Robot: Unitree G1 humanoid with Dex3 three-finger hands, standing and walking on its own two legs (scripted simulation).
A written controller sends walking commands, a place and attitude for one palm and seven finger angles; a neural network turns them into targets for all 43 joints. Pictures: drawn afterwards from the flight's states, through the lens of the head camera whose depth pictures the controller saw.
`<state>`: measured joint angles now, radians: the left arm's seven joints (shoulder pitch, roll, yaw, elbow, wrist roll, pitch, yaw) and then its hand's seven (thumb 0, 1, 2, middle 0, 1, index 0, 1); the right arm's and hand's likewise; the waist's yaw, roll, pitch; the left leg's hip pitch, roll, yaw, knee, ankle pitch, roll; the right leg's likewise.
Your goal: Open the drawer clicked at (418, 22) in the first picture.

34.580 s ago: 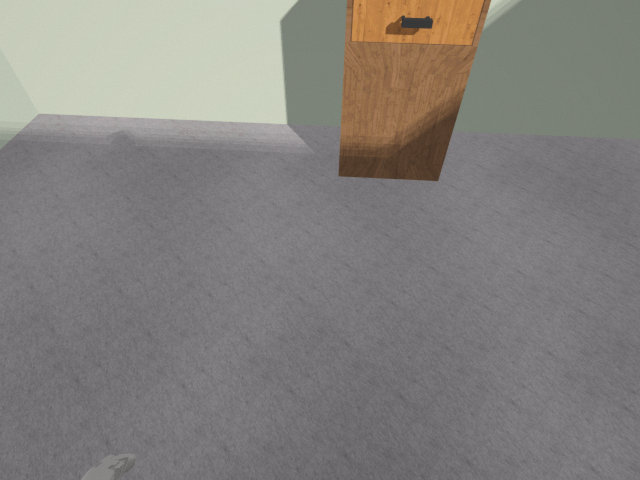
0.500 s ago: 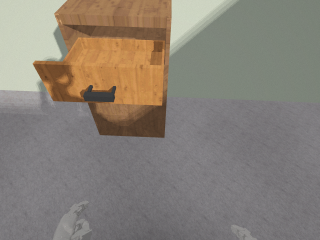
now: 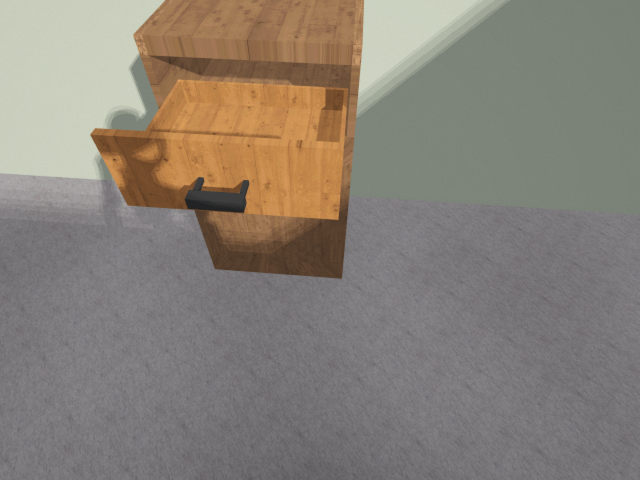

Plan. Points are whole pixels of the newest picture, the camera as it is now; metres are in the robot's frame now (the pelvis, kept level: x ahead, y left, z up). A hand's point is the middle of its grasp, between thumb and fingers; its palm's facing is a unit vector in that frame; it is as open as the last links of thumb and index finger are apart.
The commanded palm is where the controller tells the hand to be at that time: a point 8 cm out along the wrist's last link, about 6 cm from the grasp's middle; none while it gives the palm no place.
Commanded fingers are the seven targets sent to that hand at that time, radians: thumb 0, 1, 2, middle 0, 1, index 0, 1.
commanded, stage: let the arm hang, fingers relaxed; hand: left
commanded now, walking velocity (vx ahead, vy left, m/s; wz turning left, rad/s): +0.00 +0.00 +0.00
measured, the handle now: (219, 192) +0.59 +0.23 -0.03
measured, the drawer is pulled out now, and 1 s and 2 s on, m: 0.30 0.30 0.30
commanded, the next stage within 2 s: look to check the result in 0.38 s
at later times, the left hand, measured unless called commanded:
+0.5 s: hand out of the picture +0.00 +0.16 -0.18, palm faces +0.02 -0.98 -0.18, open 7.3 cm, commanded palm none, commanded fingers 0.00 0.90 0.90 -0.20 -0.30 -0.20 -0.30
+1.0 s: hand out of the picture +0.01 +0.15 -0.18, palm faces +0.02 -0.98 -0.18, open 7.4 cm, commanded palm none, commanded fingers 0.00 0.90 0.90 -0.20 -0.30 -0.20 -0.30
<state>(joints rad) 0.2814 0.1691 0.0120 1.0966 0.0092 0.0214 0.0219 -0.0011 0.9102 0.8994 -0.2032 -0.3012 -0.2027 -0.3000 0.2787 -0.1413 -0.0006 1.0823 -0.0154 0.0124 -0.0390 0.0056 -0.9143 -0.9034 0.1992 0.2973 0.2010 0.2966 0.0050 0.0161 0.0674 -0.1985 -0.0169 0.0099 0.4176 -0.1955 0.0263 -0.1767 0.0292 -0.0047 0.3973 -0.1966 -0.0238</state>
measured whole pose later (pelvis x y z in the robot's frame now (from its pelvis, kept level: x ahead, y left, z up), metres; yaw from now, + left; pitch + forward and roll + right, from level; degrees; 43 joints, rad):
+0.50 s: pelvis +0.01 +0.00 +0.00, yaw -1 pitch -2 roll +0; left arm 0.28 0.13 0.01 1.14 0.01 0.00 0.03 0.00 0.91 0.90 -0.20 -0.30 -0.20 -0.30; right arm 0.30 -0.11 -0.01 1.13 -0.01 0.00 -0.04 0.00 -0.91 -0.90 0.20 0.30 0.20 0.30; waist 0.00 0.01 0.06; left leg -0.17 -0.01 0.03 0.41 -0.21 0.02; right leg -0.16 0.04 0.01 0.40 -0.21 -0.03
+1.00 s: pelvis +0.02 -0.01 +0.00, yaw -1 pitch -2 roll +0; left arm 0.28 0.12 0.01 1.14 0.01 0.00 0.04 0.00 0.90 0.90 -0.20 -0.30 -0.20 -0.30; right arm 0.29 -0.11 -0.01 1.13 -0.01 0.00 -0.05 0.00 -0.91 -0.90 0.20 0.30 0.20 0.30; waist 0.00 0.01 0.06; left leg -0.15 -0.01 0.03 0.40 -0.22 0.02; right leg -0.15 0.04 0.02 0.40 -0.22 -0.03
